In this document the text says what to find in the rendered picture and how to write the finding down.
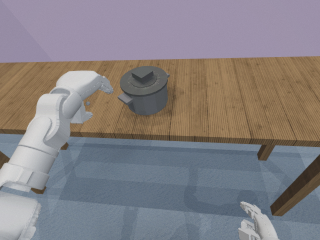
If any table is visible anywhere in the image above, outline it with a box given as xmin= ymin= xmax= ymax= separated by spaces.
xmin=0 ymin=56 xmax=320 ymax=217

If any right robot hand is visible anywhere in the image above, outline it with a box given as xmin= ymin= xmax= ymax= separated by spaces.
xmin=238 ymin=201 xmax=278 ymax=240

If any pot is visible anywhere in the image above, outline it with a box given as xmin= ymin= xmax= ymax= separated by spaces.
xmin=118 ymin=73 xmax=170 ymax=116

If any left robot hand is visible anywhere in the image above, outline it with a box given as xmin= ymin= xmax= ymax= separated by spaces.
xmin=56 ymin=70 xmax=114 ymax=124

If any robot left forearm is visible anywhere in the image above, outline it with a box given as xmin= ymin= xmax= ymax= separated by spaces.
xmin=0 ymin=85 xmax=82 ymax=192

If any lid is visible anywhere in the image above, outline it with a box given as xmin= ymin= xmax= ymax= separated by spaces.
xmin=120 ymin=66 xmax=168 ymax=97

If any knob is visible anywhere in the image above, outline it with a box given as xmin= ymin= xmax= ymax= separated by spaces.
xmin=131 ymin=66 xmax=154 ymax=83

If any left robot upper arm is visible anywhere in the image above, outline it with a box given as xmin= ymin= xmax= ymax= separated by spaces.
xmin=0 ymin=191 xmax=42 ymax=240

